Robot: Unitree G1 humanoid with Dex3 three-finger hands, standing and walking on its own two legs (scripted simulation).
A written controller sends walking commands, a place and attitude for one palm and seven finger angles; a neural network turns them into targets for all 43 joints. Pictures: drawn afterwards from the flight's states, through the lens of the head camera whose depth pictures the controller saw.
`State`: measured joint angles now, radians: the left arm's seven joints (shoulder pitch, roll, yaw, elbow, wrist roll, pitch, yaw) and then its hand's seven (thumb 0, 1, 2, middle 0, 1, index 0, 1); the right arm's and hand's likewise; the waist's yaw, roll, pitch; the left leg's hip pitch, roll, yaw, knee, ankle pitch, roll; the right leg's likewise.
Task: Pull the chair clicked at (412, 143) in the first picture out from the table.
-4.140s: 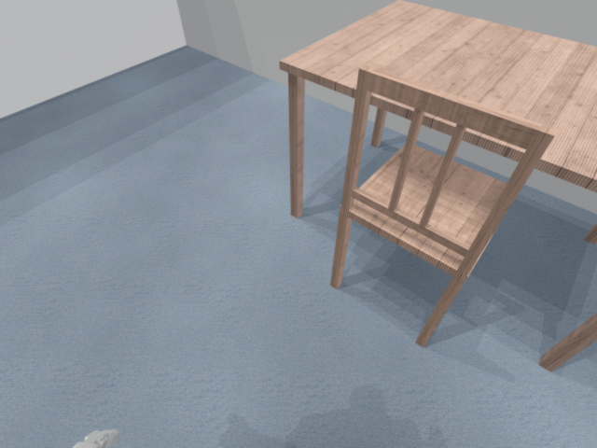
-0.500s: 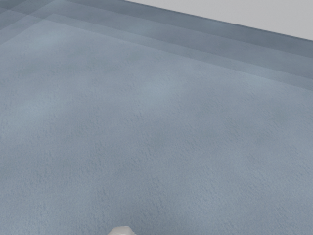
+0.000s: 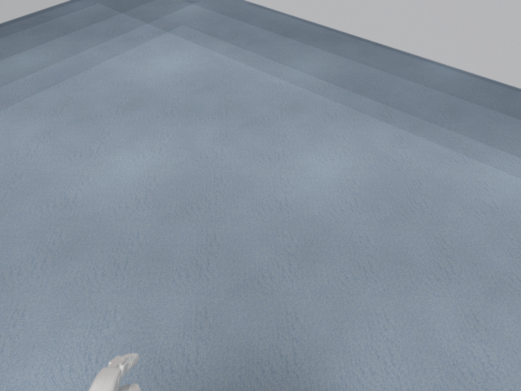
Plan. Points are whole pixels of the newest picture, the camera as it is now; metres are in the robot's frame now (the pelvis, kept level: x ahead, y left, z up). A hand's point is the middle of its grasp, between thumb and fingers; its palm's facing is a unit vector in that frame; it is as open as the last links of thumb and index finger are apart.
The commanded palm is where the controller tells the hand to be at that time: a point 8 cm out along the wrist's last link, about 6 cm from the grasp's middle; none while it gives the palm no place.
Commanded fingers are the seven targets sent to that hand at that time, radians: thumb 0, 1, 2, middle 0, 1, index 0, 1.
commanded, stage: walk around to get in front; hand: left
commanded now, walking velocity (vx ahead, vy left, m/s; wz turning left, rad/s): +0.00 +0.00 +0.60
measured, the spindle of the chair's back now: out of the picture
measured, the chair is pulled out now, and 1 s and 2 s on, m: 0.00 0.00 0.00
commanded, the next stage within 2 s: turn to face it in 1.40 s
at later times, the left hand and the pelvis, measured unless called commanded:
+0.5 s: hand out of the picture -0.05 +0.25 -0.19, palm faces +0.34 -0.91 -0.26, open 7.4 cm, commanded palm none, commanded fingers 0.00 0.90 0.90 -0.20 -0.30 -0.20 -0.30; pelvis -0.02 +0.03 -0.01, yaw +18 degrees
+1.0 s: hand out of the picture +0.07 +0.26 -0.14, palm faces +0.57 -0.78 -0.25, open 7.4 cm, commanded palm none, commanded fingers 0.00 0.90 0.90 -0.20 -0.30 -0.20 -0.30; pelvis +0.09 +0.03 +0.00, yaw +37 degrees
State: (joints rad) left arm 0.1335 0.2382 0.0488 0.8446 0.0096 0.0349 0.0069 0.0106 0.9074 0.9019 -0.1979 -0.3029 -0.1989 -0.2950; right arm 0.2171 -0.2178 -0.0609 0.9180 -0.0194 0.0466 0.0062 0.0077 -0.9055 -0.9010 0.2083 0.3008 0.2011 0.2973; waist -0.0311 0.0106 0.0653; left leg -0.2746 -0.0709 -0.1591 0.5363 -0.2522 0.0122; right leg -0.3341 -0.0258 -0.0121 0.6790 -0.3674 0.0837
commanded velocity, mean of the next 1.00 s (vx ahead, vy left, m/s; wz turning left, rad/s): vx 0.17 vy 0.00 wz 0.60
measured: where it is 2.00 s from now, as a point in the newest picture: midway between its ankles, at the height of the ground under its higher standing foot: (176, 373)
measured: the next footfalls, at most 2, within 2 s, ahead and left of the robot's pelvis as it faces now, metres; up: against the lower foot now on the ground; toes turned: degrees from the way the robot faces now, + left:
right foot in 0.04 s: +0.06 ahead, -0.13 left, +0.00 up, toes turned +0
left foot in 0.44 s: -0.01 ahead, +0.13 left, +0.00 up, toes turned +21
